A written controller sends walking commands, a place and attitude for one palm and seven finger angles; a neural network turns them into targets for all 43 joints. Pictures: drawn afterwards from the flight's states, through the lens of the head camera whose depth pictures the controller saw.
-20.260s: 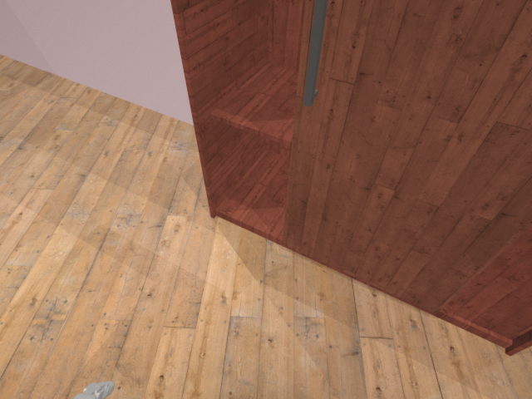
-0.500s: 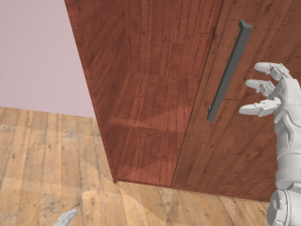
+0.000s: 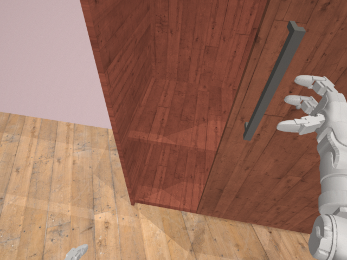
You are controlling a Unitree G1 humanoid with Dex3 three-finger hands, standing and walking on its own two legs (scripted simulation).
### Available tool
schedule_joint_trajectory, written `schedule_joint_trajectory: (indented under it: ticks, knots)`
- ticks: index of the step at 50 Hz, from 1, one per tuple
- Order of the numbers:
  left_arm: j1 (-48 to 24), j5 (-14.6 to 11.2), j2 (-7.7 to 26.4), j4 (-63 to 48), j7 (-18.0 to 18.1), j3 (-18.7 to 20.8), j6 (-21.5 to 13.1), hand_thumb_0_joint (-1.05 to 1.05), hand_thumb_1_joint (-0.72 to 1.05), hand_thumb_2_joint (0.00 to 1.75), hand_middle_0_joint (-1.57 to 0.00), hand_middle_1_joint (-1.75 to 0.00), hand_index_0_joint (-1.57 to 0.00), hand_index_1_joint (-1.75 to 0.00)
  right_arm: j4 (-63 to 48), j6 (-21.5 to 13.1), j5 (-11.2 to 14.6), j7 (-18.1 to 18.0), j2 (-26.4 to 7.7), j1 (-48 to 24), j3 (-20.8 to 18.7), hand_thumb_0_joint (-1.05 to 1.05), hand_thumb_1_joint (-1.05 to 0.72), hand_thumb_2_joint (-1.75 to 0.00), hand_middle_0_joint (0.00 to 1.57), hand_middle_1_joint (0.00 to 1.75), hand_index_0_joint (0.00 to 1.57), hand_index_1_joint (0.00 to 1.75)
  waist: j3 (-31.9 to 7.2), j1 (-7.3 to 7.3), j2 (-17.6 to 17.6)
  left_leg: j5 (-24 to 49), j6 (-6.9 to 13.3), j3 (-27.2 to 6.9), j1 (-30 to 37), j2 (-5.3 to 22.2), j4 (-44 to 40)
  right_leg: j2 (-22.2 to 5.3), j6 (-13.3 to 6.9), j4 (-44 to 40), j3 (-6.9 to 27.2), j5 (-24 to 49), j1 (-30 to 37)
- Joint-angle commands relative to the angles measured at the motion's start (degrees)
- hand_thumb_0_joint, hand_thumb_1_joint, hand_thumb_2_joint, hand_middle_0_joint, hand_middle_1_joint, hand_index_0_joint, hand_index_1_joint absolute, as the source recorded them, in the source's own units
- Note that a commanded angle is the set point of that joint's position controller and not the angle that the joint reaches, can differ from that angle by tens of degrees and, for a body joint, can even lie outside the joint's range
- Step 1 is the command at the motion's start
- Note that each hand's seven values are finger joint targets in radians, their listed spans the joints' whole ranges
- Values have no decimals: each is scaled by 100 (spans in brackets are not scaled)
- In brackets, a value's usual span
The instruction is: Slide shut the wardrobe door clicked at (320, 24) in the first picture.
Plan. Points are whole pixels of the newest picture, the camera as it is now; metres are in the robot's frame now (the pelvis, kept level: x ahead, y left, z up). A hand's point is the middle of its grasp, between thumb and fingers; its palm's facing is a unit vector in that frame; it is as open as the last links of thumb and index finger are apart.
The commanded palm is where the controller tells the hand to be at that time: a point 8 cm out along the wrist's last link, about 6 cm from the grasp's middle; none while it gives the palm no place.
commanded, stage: move the hooked fingers beside the handle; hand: right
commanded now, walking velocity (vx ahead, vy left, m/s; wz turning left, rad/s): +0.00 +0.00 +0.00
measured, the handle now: (265, 90) +0.48 -0.16 +0.18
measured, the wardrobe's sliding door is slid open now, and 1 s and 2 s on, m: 0.37 0.37 0.36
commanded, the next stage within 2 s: feel for the door with the fingertips in 0.40 s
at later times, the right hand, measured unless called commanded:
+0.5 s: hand (301, 109) +0.41 -0.22 +0.19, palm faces +0.12 +0.99 -0.01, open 14.0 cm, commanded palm +0.38 -0.27 +0.18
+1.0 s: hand (281, 106) +0.41 -0.18 +0.19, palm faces +0.09 +1.00 +0.00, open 14.0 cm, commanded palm +0.39 -0.24 +0.18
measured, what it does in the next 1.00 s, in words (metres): stands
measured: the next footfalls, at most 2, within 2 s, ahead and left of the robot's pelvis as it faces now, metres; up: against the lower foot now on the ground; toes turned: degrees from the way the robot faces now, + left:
none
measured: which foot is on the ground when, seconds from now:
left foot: down 0.00-1.00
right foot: down 0.00-1.00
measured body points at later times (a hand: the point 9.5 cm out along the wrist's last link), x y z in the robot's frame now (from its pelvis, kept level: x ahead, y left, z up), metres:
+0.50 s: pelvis +0.01 +0.00 +0.00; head +0.00 +0.02 +0.45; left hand +0.12 +0.26 -0.10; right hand +0.40 -0.27 +0.19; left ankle -0.03 +0.13 -0.74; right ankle +0.01 -0.12 -0.74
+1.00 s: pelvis -0.01 +0.00 +0.00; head -0.01 +0.02 +0.45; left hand +0.12 +0.24 -0.11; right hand +0.40 -0.23 +0.19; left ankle -0.03 +0.13 -0.74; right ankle +0.01 -0.12 -0.74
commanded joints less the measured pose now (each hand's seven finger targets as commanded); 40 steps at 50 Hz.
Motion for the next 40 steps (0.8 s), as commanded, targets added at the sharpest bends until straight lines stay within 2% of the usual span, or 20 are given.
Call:
schedule_joint_trajectory:
  ticks: [1, 3, 4, 5, 7, 8, 10, 11, 13, 14, 15, 17, 22, 24, 28, 30, 31, 33, 37, 40]
  knots:
    - [-286, -23, 793, -766, 81, 319, -357, 0, 90, 90, -20, -30, -20, -30, -2093, -527, 158, 77, -1108, -2898, 19, 0, 50, -30, 30, 120, 30, 120, -1922, 50, -293, 2051, 206, 154, -40, -252, -258, 125, -214, -149, 165, 1787, 1671]
    - [-276, -20, 789, -640, 91, 302, -367, 0, 90, 90, -20, -30, -20, -30, -2003, -528, 152, 8, -1104, -3130, 66, 0, 50, -30, 30, 120, 30, 120, -1583, 149, -197, 1844, 195, 170, -193, -258, -330, 113, -218, -183, 203, 1563, 1524]
    - [-277, -25, 794, -616, 91, 302, -372, 0, 90, 90, -20, -30, -20, -30, -1790, -478, 151, -26, -1073, -2890, 25, 0, 50, -30, 30, 120, 30, 120, -1439, 104, 6, 1743, 201, 196, -212, -273, -341, 111, -220, -222, 229, 1473, 1439]
    - [-321, -34, 797, -603, 93, 282, -381, 0, 90, 90, -20, -30, -20, -30, -1732, -428, 163, -42, -971, -2946, 110, 0, 50, -30, 30, 120, 30, 120, -1304, 125, -90, 1650, 195, 179, -299, -260, -368, 128, -223, -241, 209, 1334, 1378]
    - [-311, -19, 851, -540, 106, 271, -352, 0, 90, 90, -20, -30, -20, -30, -1326, -299, 125, -115, -1393, -2803, -227, 0, 50, -30, 30, 120, 30, 120, -1183, 34, 160, 1582, 191, 172, -223, -237, -388, 159, -240, -245, 180, 1192, 1095]
    - [-302, -17, 824, -540, 109, 260, -333, 0, 90, 90, -20, -30, -20, -30, -1286, -279, 88, -134, -1361, -2886, -194, 0, 50, -30, 30, 120, 30, 120, -1225, 68, 182, 1605, 183, 173, -175, -223, -351, 162, -236, -265, 177, 1171, 1079]
    - [-325, -2, 796, -636, 79, 271, -327, 0, 90, 90, -20, -30, -20, -30, -1368, -243, 18, -143, -1406, -2564, -263, 0, 50, -30, 30, 120, 30, 120, -1484, -67, 14, 1899, 206, 170, 23, -207, -268, 169, -221, -235, 163, 1471, 1162]
    - [-368, -9, 772, -708, 56, 271, -321, 0, 90, 90, -20, -30, -20, -30, -1613, -265, -6, -125, -1288, -2505, -142, 0, 50, -30, 30, 120, 30, 120, -1694, -98, -258, 2045, 220, 156, 100, -195, -231, 183, -199, -215, 144, 1641, 1298]
    - [-372, 4, 756, -771, 30, 290, -317, 0, 90, 90, -20, -30, -20, -30, -1884, -304, 29, -113, -1217, -2427, -132, 0, 50, -30, 30, 120, 30, 120, -1986, -96, -240, 2377, 217, 161, 247, -200, -178, 165, -205, -135, 137, 1983, 1476]
    - [-372, 12, 764, -791, 26, 303, -310, 0, 90, 90, -20, -30, -20, -30, -1948, -325, 67, -105, -1377, -2271, -314, 0, 50, -30, 30, 120, 30, 120, -2031, -150, -12, 2456, 214, 176, 361, -215, -175, 147, -201, -151, 160, 2049, 1459]
    - [-423, 2, 763, -834, 26, 295, -304, 0, 90, 90, -20, -30, -20, -30, -1958, -312, 127, -69, -1246, -2158, -255, 0, 50, -30, 30, 120, 30, 120, -1945, -148, 113, 2504, 202, 168, 383, -223, -187, 149, -220, -170, 125, 2033, 1406]
    - [-462, -11, 786, -810, 50, 295, -288, 0, 90, 90, -20, -30, -20, -30, -1896, -286, 207, -33, -1351, -2164, -356, 0, 50, -30, 30, 120, 30, 120, -1694, -116, 459, 2552, 178, 171, 388, -229, -235, 152, -258, -169, 90, 1921, 1235]
    - [-534, -38, 783, -806, 78, 263, -229, 0, 90, 90, -20, -30, -20, -30, -1874, -107, 122, 3, -1369, -2148, -296, 0, 50, -30, 30, 120, 30, 120, -1181, -75, 109, 2317, 176, 146, 147, -195, -301, 176, -268, -212, 35, 1658, 1089]
    - [-558, -43, 761, -861, 81, 276, -237, 0, 90, 90, -20, -30, -20, -30, -2063, -96, 131, 38, -1353, -2020, -288, 0, 50, -30, 30, 120, 30, 120, -1358, -114, -30, 2315, 179, 134, 210, -189, -293, 183, -261, -213, 39, 1668, 1179]
    - [-577, -58, 746, -807, 132, 266, -294, 0, 90, 90, -20, -30, -20, -30, -2291, -171, 282, 146, -1044, -2546, 39, 0, 50, -30, 30, 120, 30, 120, -1493, 73, -36, 2099, 181, 138, 62, -220, -351, 173, -256, -178, 97, 1518, 1394]
    - [-585, -51, 738, -793, 140, 269, -355, 0, 90, 90, -20, -30, -20, -30, -2531, -244, 304, 144, -929, -2629, 118, 0, 50, -30, 30, 120, 30, 120, -1704, 46, -214, 2108, 207, 163, 54, -232, -331, 173, -228, -173, 166, 1672, 1631]
    - [-590, -45, 727, -786, 130, 264, -384, 0, 90, 90, -20, -30, -20, -30, -2549, -245, 325, 130, -738, -2587, 253, 0, 50, -30, 30, 120, 30, 120, -1785, 60, -175, 2075, 206, 185, 9, -236, -328, 171, -220, -165, 198, 1716, 1738]
    - [-597, -48, 717, -707, 118, 256, -415, 0, 90, 90, -20, -30, -20, -30, -2359, -216, 347, 53, -712, -2449, 221, 0, 50, -30, 30, 120, 30, 120, -1595, 43, -24, 2008, 191, 189, -29, -240, -354, 173, -226, -169, 191, 1594, 1572]
    - [-659, -34, 750, -653, 79, 241, -358, 0, 90, 90, -20, -30, -20, -30, -1925, -54, 247, -183, -846, -2177, 33, 0, 50, -30, 30, 120, 30, 120, -1256, -97, 159, 1777, 195, 205, -25, -209, -362, 198, -215, -236, 176, 1323, 1165]
    - [-736, -35, 688, -724, 49, 230, -329, 0, 90, 90, -20, -30, -20, -30, -2040, -11, 150, -345, -572, -2333, 272, 0, 50, -30, 30, 120, 30, 120, -1228, -65, 58, 1627, 180, 193, -89, -197, -359, 187, -208, -281, 173, 1209, 1153]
